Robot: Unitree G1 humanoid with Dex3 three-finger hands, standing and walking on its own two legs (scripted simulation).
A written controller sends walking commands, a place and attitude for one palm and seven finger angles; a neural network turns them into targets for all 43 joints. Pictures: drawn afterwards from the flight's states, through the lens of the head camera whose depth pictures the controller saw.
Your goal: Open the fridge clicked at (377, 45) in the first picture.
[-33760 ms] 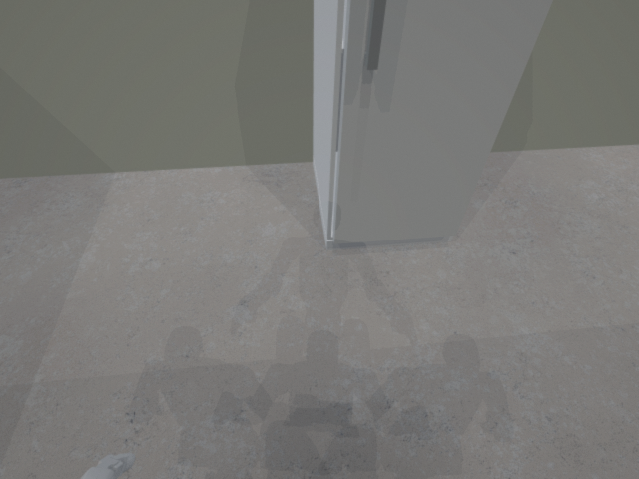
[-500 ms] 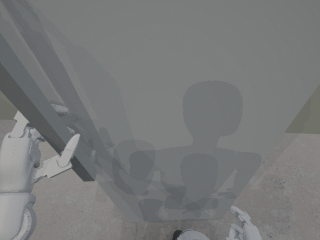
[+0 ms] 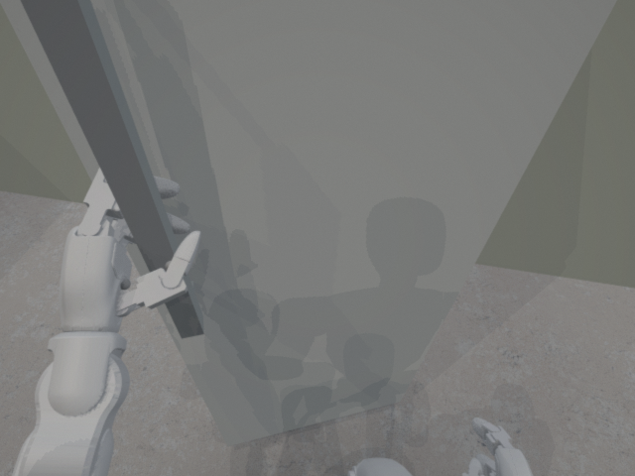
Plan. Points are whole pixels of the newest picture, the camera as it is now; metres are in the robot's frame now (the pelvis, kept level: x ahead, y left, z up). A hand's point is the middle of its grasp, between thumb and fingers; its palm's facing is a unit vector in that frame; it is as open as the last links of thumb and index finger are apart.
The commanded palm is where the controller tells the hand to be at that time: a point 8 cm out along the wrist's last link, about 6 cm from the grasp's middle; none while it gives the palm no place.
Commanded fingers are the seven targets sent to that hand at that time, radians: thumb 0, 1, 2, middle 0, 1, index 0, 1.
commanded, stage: walk backward, drawing the door open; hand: left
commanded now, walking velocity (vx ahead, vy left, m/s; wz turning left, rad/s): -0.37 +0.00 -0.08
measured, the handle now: (143, 186) +0.30 +0.18 +0.25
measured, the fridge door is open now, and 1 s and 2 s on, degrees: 24 70 81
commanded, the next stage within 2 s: stop walking and hold the door back in 1.26 s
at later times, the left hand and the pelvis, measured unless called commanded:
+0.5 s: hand (264, 467) +0.11 +0.05 +0.19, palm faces +0.22 -0.95 -0.21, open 8.3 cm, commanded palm +0.06 +0.10 +0.19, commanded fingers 0.00 0.90 0.90 -0.45 -1.40 -0.45 -1.40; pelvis -0.17 -0.12 -0.01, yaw +7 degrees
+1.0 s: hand out of the picture +0.00 -0.11 +0.18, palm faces +0.34 -0.90 -0.25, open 8.5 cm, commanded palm -0.04 -0.07 +0.19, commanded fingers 0.00 0.90 0.90 -0.45 -1.40 -0.45 -1.40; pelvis -0.23 -0.31 -0.03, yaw +27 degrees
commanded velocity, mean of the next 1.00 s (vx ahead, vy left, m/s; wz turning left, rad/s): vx -0.12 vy -0.36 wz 0.69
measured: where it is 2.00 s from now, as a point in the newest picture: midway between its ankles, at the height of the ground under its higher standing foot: outside the picture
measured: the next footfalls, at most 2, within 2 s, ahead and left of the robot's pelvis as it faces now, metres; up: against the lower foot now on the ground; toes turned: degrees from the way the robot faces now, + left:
right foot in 0.16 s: -0.06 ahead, -0.17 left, +0.00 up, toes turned -3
left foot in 0.44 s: -0.14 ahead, +0.02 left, +0.00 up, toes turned +9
